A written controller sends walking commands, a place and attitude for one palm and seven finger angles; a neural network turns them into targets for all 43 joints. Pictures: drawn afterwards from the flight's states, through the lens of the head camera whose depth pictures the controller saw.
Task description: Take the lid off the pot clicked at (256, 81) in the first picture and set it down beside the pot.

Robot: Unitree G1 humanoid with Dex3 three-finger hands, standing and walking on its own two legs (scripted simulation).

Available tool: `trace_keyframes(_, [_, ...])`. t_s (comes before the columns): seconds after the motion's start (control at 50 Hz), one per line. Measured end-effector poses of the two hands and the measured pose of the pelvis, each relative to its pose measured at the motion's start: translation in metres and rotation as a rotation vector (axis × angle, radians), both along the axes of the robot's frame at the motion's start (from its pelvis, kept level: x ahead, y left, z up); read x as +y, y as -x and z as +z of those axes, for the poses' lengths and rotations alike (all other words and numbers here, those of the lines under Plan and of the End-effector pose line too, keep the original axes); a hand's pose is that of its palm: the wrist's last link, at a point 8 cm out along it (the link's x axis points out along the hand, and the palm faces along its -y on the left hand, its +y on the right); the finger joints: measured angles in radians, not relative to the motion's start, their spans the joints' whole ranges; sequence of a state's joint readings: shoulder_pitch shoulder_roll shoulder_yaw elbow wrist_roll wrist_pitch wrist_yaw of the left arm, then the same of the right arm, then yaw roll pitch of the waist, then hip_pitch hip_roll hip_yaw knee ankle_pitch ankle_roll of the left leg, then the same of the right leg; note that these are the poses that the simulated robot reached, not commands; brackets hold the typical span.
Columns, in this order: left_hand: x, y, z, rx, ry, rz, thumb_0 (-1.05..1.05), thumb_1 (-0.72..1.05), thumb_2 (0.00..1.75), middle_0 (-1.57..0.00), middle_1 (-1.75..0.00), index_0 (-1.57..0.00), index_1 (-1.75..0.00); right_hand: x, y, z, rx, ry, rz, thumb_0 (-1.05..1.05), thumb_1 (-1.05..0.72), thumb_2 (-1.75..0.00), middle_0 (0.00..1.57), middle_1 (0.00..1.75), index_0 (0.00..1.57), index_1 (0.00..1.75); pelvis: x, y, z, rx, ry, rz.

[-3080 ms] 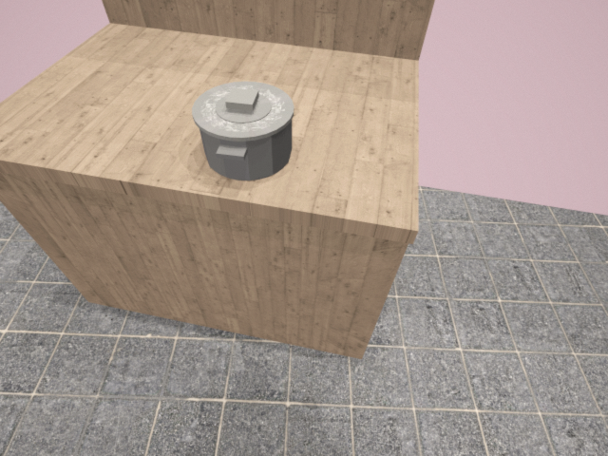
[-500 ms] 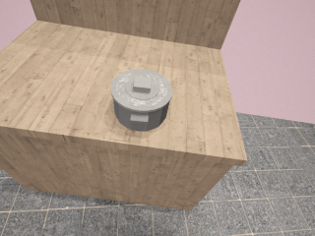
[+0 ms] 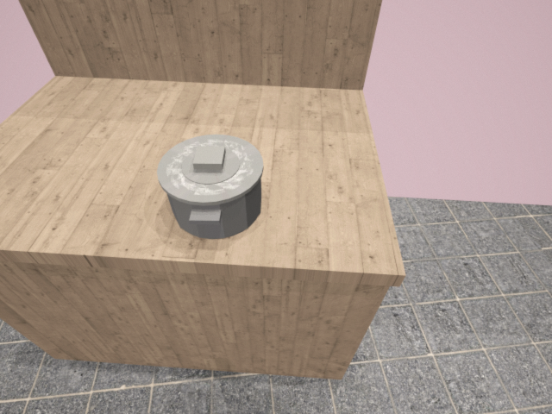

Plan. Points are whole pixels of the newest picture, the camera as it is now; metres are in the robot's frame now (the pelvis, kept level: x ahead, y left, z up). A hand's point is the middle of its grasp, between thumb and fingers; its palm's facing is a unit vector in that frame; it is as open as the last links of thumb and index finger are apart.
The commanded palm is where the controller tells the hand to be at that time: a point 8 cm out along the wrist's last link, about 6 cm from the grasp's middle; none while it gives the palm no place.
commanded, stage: come to a stop and stand still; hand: left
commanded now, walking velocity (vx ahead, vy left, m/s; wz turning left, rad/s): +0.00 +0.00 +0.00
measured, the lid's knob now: (209, 157) +0.53 +0.15 +0.08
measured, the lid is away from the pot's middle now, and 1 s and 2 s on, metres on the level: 0.00 0.00 0.00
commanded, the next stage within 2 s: look again from close up in 0.80 s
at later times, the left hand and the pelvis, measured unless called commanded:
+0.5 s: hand out of the picture -0.01 +0.18 -0.18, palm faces +0.06 -0.98 -0.19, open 7.4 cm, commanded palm none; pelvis +0.02 +0.01 +0.00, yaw +0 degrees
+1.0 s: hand out of the picture +0.00 +0.21 -0.18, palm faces +0.01 -0.98 -0.21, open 7.4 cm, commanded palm none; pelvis +0.01 +0.04 +0.00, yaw -1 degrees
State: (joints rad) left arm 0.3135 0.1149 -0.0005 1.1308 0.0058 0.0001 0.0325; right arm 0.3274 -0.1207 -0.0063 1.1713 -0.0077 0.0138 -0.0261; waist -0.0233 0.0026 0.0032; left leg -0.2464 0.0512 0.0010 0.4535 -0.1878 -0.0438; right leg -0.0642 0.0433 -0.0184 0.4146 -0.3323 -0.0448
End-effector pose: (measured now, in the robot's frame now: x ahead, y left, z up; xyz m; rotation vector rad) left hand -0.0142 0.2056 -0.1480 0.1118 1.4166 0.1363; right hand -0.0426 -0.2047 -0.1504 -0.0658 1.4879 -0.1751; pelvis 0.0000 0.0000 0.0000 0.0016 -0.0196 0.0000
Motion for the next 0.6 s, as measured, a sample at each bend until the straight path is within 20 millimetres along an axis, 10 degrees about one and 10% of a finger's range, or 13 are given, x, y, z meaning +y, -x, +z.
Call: trace_keyframes(0.6, [0.029, -0.01, 0.001, 0.024, -0.032, 0.026, 0.0, 0.9, 0.9, -0.2, -0.3, -0.2, -0.3, -0.006, -0.083, 0.005, -0.123, 0.06, 0.072, 0.01, -0.92, -0.9, 0.2, 0.3, 0.2, 0.3, 0.016, -0.021, 0.0, 0.004, -0.008, -0.005])
